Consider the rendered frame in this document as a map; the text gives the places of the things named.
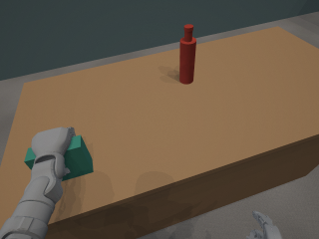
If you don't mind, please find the sponge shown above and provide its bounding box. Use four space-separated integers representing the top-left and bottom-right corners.
24 135 94 181

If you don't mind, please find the robot left forearm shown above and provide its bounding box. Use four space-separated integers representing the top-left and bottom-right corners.
0 151 65 239

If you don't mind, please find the left robot hand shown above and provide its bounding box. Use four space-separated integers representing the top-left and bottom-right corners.
31 126 76 176

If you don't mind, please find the table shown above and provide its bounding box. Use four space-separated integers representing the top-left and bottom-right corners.
0 26 319 239

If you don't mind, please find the right robot hand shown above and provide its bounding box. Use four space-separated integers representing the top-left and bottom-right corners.
246 210 283 239

